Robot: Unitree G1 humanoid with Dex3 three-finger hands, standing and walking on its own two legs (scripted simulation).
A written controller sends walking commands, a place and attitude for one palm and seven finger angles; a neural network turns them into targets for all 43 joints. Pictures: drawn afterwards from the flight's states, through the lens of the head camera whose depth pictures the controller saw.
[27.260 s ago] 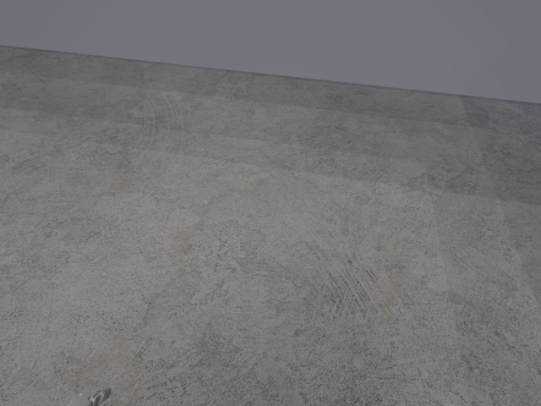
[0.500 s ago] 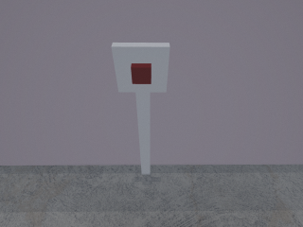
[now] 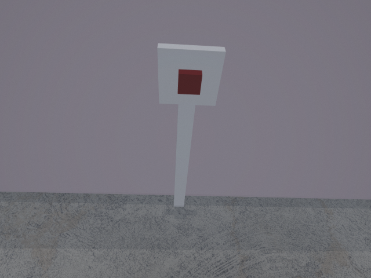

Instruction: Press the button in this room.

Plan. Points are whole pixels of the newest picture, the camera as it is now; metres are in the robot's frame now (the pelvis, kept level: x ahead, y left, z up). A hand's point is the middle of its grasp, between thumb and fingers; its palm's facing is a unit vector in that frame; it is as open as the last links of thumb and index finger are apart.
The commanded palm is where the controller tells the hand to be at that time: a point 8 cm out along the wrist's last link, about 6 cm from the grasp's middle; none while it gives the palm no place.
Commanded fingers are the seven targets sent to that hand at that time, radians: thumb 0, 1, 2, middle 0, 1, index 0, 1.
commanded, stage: come to a stop and stand still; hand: left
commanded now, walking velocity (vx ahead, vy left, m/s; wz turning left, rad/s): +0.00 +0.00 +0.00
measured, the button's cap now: (189, 81) +0.63 +0.03 +0.11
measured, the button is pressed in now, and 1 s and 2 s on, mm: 0 0 0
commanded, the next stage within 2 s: look again from close up in 0.64 s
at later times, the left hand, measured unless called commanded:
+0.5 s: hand out of the picture -0.01 +0.23 -0.18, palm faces +0.01 -0.99 -0.17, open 7.4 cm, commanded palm none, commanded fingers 0.00 0.90 0.90 -0.20 -0.30 -0.20 -0.30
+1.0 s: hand out of the picture -0.06 +0.19 -0.17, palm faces -0.01 -0.99 -0.16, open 7.4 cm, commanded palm none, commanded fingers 0.00 0.90 0.90 -0.20 -0.30 -0.20 -0.30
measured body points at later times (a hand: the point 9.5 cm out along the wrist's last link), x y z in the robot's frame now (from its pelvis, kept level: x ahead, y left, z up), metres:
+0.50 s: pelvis -0.03 +0.06 +0.00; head -0.01 +0.07 +0.45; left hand -0.01 +0.28 -0.16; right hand -0.04 -0.16 -0.15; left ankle +0.02 +0.13 -0.74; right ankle -0.05 -0.08 -0.73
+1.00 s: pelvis -0.03 +0.03 +0.01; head -0.02 +0.03 +0.46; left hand -0.06 +0.24 -0.15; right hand -0.03 -0.19 -0.15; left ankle +0.02 +0.13 -0.73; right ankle -0.05 -0.08 -0.73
